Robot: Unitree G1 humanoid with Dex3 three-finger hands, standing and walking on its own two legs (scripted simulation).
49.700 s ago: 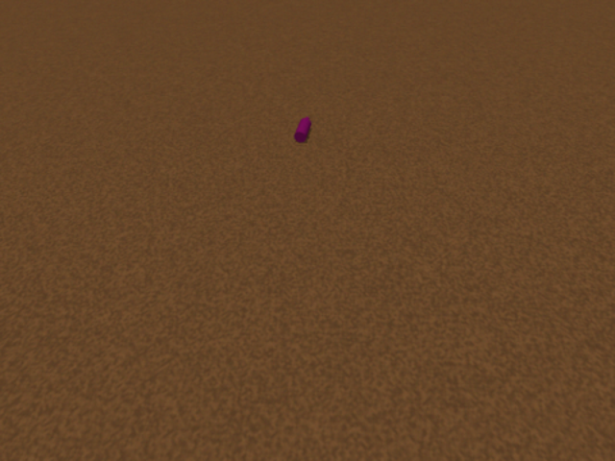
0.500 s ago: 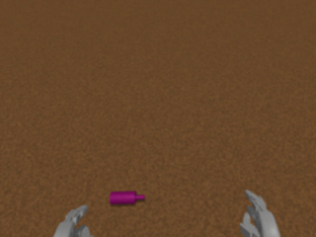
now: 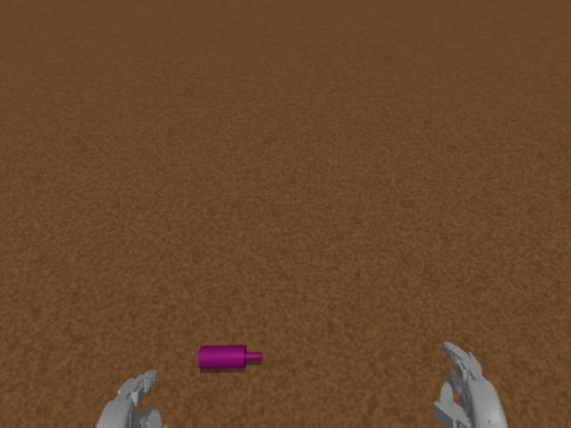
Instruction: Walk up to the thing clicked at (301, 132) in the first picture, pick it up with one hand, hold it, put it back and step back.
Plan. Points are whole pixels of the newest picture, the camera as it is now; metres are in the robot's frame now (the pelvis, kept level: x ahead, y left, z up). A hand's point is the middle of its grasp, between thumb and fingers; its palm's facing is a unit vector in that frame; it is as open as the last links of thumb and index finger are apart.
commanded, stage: stand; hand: left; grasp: from above
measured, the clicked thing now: (231, 356) +0.49 +0.19 -0.68
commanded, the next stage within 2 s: none
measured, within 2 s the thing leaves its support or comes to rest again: neither
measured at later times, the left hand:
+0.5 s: hand out of the picture +0.07 +0.24 -0.11, palm faces +0.06 -0.94 -0.34, open 7.4 cm
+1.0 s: hand out of the picture +0.04 +0.24 -0.09, palm faces +0.07 -0.94 -0.34, open 7.3 cm
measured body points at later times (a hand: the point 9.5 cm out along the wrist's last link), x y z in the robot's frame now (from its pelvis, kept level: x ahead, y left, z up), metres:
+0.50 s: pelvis +0.00 +0.00 +0.05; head +0.02 +0.01 +0.50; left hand +0.07 +0.29 -0.08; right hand +0.09 -0.28 -0.08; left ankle +0.00 +0.12 -0.68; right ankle +0.01 -0.14 -0.68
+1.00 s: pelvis +0.00 -0.01 +0.07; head -0.01 -0.01 +0.52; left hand +0.04 +0.28 -0.07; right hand +0.08 -0.28 -0.08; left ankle +0.00 +0.12 -0.68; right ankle +0.01 -0.14 -0.68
